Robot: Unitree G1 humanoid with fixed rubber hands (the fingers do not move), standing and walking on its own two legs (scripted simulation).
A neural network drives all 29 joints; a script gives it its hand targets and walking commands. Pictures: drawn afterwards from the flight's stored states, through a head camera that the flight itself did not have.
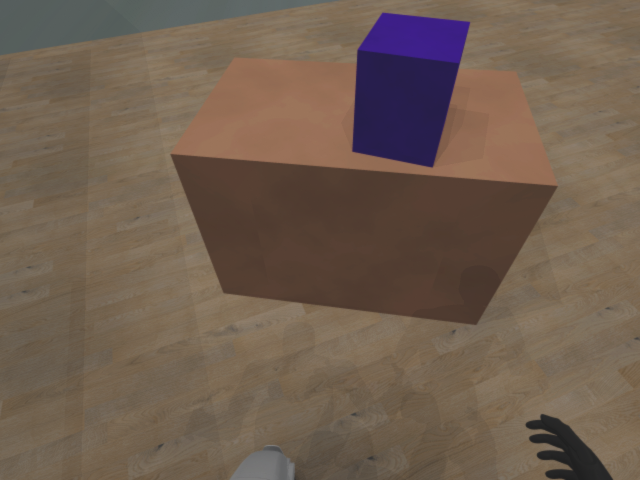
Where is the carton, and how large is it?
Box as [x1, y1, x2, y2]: [352, 13, 469, 167]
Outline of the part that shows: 382,13 357,50 352,151 432,167 469,22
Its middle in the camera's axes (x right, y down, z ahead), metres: +0.21 -0.35 +0.92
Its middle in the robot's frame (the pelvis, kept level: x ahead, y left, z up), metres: +0.95 -0.13 +0.00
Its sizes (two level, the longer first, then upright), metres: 0.210 0.200 0.250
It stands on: a pedestal, 0.65 m high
